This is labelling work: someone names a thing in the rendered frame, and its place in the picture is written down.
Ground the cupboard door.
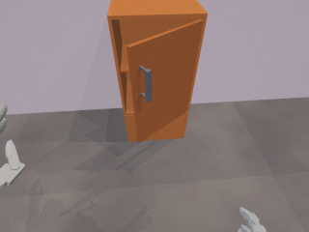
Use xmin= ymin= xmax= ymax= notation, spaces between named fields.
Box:
xmin=126 ymin=19 xmax=204 ymax=143

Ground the handle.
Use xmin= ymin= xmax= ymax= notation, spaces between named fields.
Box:
xmin=139 ymin=66 xmax=153 ymax=102

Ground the robot right hand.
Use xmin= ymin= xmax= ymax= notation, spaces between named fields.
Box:
xmin=238 ymin=207 xmax=267 ymax=232

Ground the robot left hand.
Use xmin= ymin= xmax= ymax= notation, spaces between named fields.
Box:
xmin=0 ymin=103 xmax=25 ymax=190

